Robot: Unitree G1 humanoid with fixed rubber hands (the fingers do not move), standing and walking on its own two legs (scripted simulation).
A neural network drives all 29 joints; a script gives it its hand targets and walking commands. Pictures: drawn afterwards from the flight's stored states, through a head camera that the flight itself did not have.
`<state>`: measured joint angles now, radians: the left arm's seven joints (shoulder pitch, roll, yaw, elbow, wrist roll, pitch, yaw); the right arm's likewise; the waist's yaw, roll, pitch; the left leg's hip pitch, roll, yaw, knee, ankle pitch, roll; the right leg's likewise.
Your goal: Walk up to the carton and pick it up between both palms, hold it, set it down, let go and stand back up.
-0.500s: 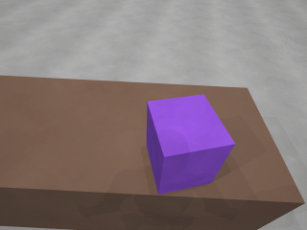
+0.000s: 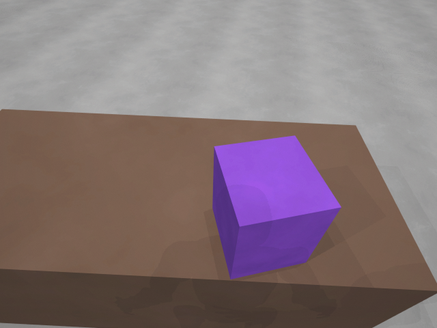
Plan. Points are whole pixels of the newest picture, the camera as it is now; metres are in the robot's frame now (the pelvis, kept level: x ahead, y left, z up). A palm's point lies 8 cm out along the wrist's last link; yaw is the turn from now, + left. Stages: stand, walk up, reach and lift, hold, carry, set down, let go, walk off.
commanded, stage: walk up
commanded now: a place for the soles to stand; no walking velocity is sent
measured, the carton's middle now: (262, 207) +0.42 -0.11 -0.07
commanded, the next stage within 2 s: none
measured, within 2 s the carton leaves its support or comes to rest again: neither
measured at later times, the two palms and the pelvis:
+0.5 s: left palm out of the picture +0.10 +0.23 -0.10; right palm out of the picture +0.05 -0.41 -0.11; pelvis -0.01 -0.08 -0.01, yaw -1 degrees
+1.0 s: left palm out of the picture +0.11 +0.23 -0.10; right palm out of the picture +0.10 -0.39 -0.11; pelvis +0.02 -0.08 +0.00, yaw +0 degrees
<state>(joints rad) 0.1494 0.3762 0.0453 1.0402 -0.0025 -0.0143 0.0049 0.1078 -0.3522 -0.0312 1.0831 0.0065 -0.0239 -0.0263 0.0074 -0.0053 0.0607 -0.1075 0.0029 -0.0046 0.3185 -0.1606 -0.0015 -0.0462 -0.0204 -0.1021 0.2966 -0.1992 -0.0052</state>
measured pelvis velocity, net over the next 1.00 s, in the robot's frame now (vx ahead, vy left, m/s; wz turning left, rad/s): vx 0.02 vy -0.08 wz -0.01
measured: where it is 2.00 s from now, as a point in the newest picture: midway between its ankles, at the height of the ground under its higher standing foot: outside the picture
